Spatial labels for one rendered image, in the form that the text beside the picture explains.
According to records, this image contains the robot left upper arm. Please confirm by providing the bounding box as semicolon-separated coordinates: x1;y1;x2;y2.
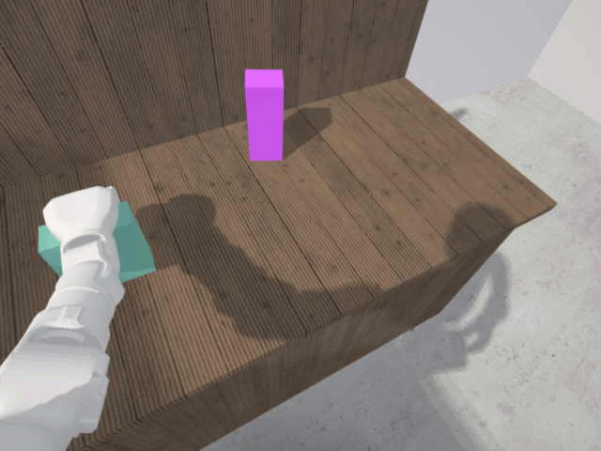
0;342;110;451

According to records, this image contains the table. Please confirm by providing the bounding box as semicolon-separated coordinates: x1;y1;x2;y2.
0;0;558;451

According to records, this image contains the robot left hand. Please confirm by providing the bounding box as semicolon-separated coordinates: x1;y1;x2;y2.
43;186;120;243

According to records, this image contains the left robot forearm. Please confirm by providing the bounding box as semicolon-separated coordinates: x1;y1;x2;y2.
0;228;125;386

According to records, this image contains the sponge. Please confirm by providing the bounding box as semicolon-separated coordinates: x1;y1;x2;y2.
39;201;156;283

